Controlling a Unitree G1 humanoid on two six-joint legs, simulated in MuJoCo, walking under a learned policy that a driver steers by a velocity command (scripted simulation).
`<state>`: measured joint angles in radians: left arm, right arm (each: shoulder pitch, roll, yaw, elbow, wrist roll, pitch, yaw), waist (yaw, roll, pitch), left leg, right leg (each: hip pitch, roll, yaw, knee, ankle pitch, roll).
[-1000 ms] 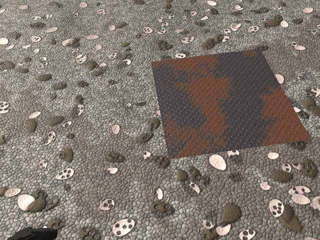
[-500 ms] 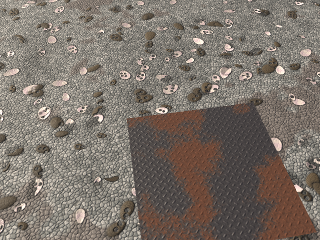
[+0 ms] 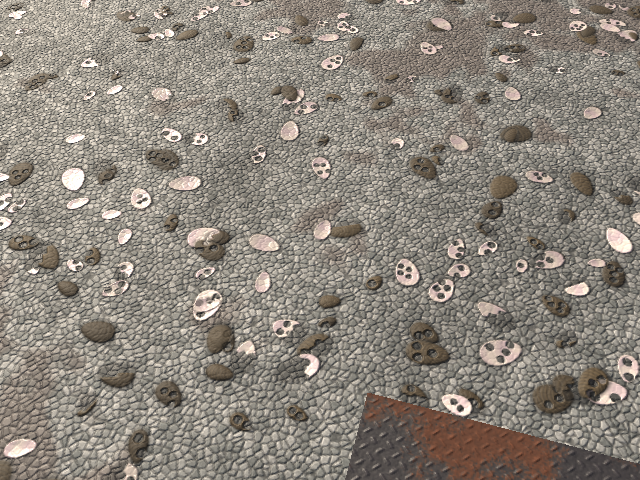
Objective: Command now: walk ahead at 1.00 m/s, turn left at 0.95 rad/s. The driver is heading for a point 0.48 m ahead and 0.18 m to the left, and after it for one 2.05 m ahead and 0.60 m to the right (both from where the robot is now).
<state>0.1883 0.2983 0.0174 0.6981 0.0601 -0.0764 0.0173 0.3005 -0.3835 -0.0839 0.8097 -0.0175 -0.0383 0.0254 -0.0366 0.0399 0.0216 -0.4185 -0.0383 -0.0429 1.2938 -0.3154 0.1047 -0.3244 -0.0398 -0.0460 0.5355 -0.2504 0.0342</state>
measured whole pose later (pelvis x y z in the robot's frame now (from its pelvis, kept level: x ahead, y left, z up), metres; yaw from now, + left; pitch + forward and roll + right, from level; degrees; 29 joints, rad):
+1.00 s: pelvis +0.67 +0.09 +0.00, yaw +1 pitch +2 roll +2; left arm 0.21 0.31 0.07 0.59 -0.02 0.03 0.03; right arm 0.03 -0.27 -0.03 0.66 -0.01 -0.01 -0.04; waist 0.03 -0.01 0.07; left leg -0.61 -0.03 -0.23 0.92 -0.31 -0.08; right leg -0.42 0.19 0.19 0.46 -0.05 -0.09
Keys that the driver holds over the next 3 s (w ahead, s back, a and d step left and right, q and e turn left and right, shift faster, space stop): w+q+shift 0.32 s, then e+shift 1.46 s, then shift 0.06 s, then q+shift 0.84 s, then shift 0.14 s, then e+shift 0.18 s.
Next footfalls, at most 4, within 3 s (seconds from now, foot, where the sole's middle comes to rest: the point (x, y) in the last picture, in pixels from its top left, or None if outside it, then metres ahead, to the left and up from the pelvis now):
0.32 left None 0.45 0.07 -0.77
0.72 right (301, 331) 0.81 0.06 -0.77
1.20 left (223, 321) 0.85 0.25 -0.77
1.68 right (321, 376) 0.69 0.02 -0.77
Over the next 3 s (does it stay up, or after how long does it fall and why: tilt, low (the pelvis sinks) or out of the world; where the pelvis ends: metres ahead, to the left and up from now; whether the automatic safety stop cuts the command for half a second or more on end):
stays up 0.77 0.10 0.01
